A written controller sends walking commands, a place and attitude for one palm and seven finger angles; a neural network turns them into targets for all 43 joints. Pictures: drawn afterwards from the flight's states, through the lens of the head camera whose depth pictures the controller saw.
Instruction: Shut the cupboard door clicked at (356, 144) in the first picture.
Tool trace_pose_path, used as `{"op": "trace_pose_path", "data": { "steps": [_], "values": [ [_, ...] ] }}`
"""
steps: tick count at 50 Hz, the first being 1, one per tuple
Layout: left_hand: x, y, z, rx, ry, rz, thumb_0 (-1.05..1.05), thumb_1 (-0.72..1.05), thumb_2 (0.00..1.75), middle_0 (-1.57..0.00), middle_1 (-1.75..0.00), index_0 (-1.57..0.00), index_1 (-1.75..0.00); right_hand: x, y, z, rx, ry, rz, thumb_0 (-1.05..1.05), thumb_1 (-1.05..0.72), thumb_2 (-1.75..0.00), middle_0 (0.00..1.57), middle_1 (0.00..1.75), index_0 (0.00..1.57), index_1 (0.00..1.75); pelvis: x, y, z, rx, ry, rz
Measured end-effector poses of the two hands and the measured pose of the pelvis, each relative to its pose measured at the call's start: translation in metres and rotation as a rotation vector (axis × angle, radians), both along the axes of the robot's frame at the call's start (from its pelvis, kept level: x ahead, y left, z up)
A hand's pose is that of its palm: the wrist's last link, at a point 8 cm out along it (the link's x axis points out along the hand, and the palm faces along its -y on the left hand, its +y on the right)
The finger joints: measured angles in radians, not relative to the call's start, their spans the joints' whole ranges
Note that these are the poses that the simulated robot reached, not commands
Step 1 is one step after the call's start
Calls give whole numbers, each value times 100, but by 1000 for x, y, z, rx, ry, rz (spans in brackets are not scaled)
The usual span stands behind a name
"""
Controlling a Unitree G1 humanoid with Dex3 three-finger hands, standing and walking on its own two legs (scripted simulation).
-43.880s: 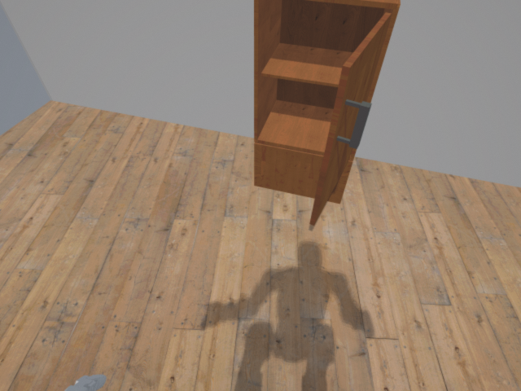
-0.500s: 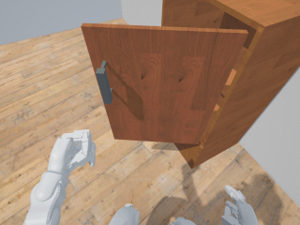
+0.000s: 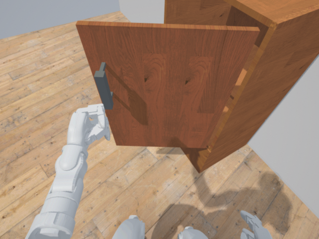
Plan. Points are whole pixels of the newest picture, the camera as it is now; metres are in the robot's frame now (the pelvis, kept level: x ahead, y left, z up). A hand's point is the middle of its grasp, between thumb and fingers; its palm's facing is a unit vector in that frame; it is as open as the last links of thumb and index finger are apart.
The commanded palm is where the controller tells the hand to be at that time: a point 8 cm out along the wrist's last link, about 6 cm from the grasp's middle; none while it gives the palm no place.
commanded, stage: bring the fist close to the handle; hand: left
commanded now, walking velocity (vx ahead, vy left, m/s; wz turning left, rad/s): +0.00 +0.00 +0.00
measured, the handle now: (106, 86) +0.52 +0.18 +0.06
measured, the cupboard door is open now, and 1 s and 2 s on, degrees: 58 58 41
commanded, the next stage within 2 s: push the door shut along its arc in 0.58 s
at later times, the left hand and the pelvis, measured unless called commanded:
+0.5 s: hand (110, 118) +0.41 +0.15 +0.05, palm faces +0.00 -1.00 -0.03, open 3.1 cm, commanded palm +0.39 +0.20 +0.06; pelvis +0.00 -0.01 +0.00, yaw -1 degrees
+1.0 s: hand (109, 106) +0.44 +0.15 +0.06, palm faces -0.08 -1.00 -0.03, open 3.2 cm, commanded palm +0.43 +0.19 +0.06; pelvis +0.00 -0.01 -0.01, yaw +0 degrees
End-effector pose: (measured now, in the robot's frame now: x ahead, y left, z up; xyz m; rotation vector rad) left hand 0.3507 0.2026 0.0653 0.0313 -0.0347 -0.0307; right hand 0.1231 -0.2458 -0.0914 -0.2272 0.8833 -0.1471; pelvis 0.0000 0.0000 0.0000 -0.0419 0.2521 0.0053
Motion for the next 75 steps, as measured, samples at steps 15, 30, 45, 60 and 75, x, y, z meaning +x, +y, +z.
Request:
{"op": "trace_pose_path", "data": {
  "steps": [15, 30, 45, 60, 75],
  "values": [
    [46, -6, -2, -2, 25, 35, 2, 90, 90, -130, -150, -130, -150, -45, -14, -14, 8, 148, -63, 1, -91, -90, 20, 30, 20, 30, 0, -7, -2, 9, 30, -16],
    [39, -2, -6, -2, 25, 38, 2, 90, 90, -130, -150, -130, -150, -53, -25, -15, -3, 182, -84, 1, -91, -90, 20, 30, 20, 30, -1, -12, -1, 12, 27, -13],
    [55, 2, -5, 2, 48, -15, 2, 90, 90, -130, -150, -131, -150, -37, -19, -15, -2, 150, -67, 1, -91, -90, 20, 30, 20, 30, -1, -10, -4, 6, 35, -8],
    [94, 3, 1, 9, 57, -91, -1, 94, 96, -130, -150, -130, -150, -83, -17, -28, -20, 280, -108, 1, -91, -90, 20, 30, 20, 30, -6, -1, -14, -12, 82, -3],
    [140, -12, 0, 3, 64, -147, 1, 92, 92, -130, -150, -132, -150, -133, -19, -33, -52, 372, -168, 1, -91, -90, 20, 30, 20, 30, -15, 2, -28, -30, 145, -13]
  ]
}}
